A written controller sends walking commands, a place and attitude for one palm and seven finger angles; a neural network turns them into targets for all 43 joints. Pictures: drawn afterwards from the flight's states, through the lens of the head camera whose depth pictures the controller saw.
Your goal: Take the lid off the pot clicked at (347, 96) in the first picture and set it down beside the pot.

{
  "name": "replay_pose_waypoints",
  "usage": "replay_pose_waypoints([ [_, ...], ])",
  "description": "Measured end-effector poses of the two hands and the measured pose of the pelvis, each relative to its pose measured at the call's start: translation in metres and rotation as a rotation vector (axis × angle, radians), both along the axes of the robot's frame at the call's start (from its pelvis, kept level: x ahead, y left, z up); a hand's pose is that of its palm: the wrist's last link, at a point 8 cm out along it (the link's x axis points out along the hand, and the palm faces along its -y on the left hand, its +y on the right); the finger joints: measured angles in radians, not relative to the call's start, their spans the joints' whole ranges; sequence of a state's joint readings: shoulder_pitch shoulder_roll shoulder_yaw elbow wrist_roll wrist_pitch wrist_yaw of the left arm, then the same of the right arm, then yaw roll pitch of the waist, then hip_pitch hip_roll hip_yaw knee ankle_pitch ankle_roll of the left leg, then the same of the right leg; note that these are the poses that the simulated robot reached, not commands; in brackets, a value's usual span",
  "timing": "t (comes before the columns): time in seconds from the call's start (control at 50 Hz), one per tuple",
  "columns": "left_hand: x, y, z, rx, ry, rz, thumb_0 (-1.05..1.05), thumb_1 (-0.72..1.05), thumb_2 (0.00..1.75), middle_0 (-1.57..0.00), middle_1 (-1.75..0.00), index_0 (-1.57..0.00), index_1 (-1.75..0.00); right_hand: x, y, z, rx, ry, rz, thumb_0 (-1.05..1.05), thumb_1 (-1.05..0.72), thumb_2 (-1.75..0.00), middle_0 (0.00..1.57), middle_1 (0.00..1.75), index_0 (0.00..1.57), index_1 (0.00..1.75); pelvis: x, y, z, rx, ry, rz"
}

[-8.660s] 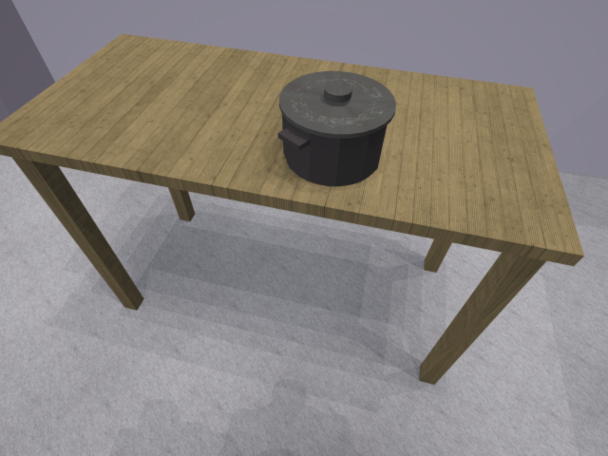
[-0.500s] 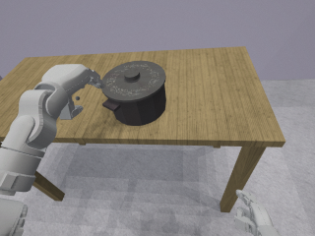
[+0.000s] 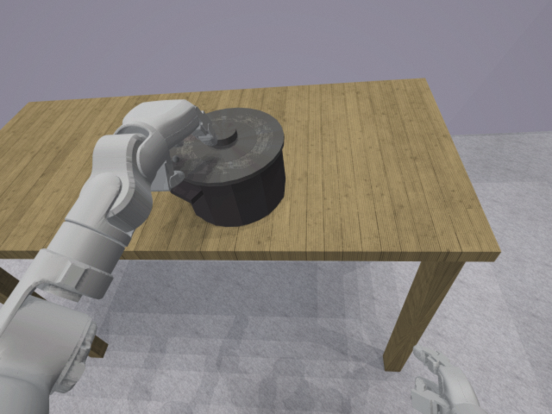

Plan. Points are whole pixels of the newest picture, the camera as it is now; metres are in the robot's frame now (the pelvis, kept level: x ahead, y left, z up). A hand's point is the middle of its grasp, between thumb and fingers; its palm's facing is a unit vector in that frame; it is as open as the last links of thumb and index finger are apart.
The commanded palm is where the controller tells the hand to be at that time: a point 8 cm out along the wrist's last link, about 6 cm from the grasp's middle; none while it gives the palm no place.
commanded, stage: move the open hand above the knob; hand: left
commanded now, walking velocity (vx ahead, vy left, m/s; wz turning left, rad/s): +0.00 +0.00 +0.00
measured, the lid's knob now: (222, 134) +0.53 +0.12 +0.14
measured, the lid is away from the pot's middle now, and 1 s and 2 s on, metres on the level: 0.00 0.00 0.00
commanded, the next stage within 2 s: lower the open fingers around the knob in 1.50 s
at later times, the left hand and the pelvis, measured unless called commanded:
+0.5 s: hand (204, 104) +0.49 +0.12 +0.22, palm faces -0.19 -0.06 -0.98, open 9.9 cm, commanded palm +0.47 +0.12 +0.27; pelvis +0.01 +0.00 +0.00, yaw -1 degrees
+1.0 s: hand (212, 114) +0.48 +0.11 +0.21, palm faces -0.23 -0.03 -0.97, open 9.9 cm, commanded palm +0.47 +0.12 +0.27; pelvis +0.01 +0.00 +0.00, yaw -1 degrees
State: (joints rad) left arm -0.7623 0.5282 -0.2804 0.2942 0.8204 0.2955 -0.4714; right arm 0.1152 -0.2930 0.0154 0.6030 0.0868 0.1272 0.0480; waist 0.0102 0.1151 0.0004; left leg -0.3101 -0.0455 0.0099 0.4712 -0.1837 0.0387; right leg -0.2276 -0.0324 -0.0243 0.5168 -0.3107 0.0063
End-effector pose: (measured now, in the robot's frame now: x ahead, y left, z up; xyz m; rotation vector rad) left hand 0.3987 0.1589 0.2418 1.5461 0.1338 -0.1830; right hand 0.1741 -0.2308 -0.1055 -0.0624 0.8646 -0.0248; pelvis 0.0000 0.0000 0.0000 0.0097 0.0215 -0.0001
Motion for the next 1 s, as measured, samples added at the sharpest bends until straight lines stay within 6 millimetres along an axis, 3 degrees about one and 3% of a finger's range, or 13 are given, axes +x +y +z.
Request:
replay_pose_waypoints([
  [0.08, 0.013, -0.014, 0.008, 0.019, -0.017, -0.048, 0.00, -0.33, 1.59, -0.88, -0.09, -0.88, -0.08, -0.005, -0.002, -0.001, -0.023, 0.004, -0.015, 0.01, -0.91, -0.90, 0.20, 0.30, 0.20, 0.30, 0.000, 0.000, 0.000, -0.001, 0.000, -0.003],
  [0.16, 0.034, -0.011, 0.030, -0.017, -0.062, 0.023, 0.00, -0.33, 1.59, -0.88, -0.09, -0.89, -0.08, -0.016, -0.004, -0.005, -0.017, 0.030, -0.038, 0.01, -0.91, -0.90, 0.20, 0.30, 0.20, 0.30, 0.003, 0.000, 0.000, 0.002, 0.018, -0.006],
  [0.24, 0.044, -0.011, 0.019, -0.012, -0.013, 0.074, 0.00, -0.33, 1.59, -0.88, -0.08, -0.88, -0.08, -0.029, -0.009, -0.010, -0.004, 0.075, -0.060, 0.01, -0.91, -0.90, 0.20, 0.30, 0.20, 0.30, 0.006, -0.001, 0.000, 0.005, 0.033, -0.012],
  [0.32, 0.045, -0.034, 0.004, 0.018, 0.035, -0.004, 0.00, -0.33, 1.59, -0.88, -0.08, -0.88, -0.08, -0.038, -0.015, -0.014, -0.023, 0.105, -0.077, 0.01, -0.91, -0.90, 0.20, 0.30, 0.20, 0.30, 0.007, 0.000, 0.000, 0.003, 0.028, -0.010],
  [0.4, 0.058, -0.043, 0.021, -0.009, 0.007, -0.037, 0.00, -0.33, 1.59, -0.88, -0.09, -0.88, -0.08, -0.047, -0.020, -0.014, -0.052, 0.110, -0.108, 0.01, -0.91, -0.90, 0.20, 0.30, 0.20, 0.30, 0.009, -0.001, 0.001, 0.002, 0.026, -0.016],
  [0.5, 0.078, -0.033, 0.034, -0.033, -0.008, 0.069, 0.00, -0.33, 1.59, -0.88, -0.08, -0.88, -0.08, -0.063, -0.026, -0.015, -0.050, 0.145, -0.138, 0.01, -0.91, -0.90, 0.20, 0.30, 0.20, 0.30, 0.011, -0.002, 0.001, 0.006, 0.051, -0.024],
  [0.62, 0.076, -0.047, 0.015, 0.018, 0.058, 0.023, 0.00, -0.33, 1.59, -0.88, -0.08, -0.88, -0.08, -0.073, -0.030, -0.019, -0.059, 0.188, -0.148, 0.01, -0.91, -0.90, 0.20, 0.30, 0.20, 0.30, 0.013, -0.001, 0.001, 0.003, 0.053, -0.020],
  [0.7, 0.079, -0.058, 0.029, -0.031, 0.022, -0.042, 0.00, -0.33, 1.59, -0.88, -0.08, -0.88, -0.08, -0.073, -0.029, -0.017, -0.076, 0.167, -0.164, 0.01, -0.91, -0.90, 0.20, 0.30, 0.20, 0.30, 0.015, 0.000, 0.002, 0.002, 0.050, -0.024],
  [0.8, 0.090, -0.044, 0.035, -0.036, -0.001, 0.053, 0.00, -0.33, 1.59, -0.88, -0.08, -0.88, -0.08, -0.076, -0.028, -0.016, -0.059, 0.165, -0.175, 0.01, -0.91, -0.90, 0.20, 0.30, 0.20, 0.30, 0.015, -0.001, 0.001, 0.007, 0.066, -0.039],
  [0.92, 0.075, -0.042, 0.017, 0.007, 0.038, 0.030, 0.00, -0.33, 1.59, -0.88, -0.08, -0.88, -0.08, -0.069, -0.024, -0.018, -0.042, 0.169, -0.153, 0.01, -0.91, -0.90, 0.20, 0.30, 0.20, 0.30, 0.015, 0.001, 0.001, 0.004, 0.056, -0.029],
  [1.0, 0.072, -0.044, 0.024, -0.020, 0.028, -0.001, 0.00, -0.33, 1.59, -0.88, -0.08, -0.88, -0.08, -0.059, -0.022, -0.014, -0.057, 0.137, -0.143, 0.01, -0.91, -0.90, 0.20, 0.30, 0.20, 0.30, 0.012, 0.001, 0.002, 0.002, 0.045, -0.021],
])
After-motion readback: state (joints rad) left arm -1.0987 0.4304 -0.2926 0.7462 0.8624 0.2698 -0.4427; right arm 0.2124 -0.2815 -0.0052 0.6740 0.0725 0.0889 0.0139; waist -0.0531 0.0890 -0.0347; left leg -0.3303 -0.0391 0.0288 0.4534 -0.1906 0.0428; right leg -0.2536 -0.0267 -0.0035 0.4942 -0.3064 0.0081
